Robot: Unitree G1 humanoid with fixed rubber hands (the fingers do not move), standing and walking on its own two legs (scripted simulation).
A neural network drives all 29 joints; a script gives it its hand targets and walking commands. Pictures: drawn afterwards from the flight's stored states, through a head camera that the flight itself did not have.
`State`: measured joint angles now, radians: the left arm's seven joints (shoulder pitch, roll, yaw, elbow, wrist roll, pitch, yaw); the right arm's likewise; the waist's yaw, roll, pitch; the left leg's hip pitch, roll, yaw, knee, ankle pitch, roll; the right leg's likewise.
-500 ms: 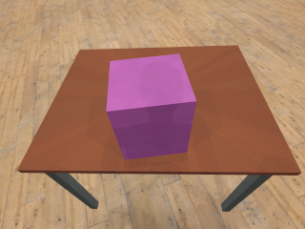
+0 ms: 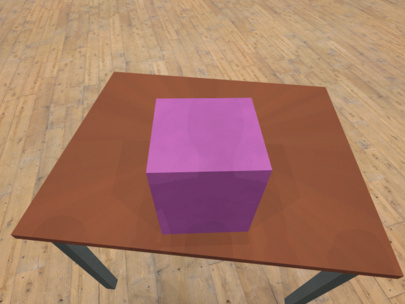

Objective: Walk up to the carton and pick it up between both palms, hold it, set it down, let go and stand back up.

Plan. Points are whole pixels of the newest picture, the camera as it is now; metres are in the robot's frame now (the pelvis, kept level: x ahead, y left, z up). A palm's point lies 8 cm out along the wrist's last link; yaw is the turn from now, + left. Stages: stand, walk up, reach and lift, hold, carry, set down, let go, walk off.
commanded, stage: walk up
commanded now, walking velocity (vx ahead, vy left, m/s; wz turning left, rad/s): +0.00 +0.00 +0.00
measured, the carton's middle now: (204, 168) +0.40 +0.03 +0.02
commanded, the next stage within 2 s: stand in 0.14 s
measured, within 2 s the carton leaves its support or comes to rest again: neither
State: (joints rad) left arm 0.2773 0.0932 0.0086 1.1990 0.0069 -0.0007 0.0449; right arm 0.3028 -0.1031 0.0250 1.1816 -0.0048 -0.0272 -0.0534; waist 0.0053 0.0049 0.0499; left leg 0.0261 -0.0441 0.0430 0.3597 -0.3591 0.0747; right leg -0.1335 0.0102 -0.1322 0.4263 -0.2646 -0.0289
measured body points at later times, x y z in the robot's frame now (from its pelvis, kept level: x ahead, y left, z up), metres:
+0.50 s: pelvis +0.02 +0.01 +0.00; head +0.03 +0.02 +0.45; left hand +0.00 +0.21 -0.17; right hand -0.04 -0.18 -0.16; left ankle -0.10 +0.07 -0.74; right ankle -0.02 -0.10 -0.74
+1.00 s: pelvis +0.03 +0.02 +0.00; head +0.04 +0.02 +0.45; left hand -0.01 +0.21 -0.17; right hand -0.03 -0.18 -0.17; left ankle -0.10 +0.07 -0.74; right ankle -0.02 -0.10 -0.74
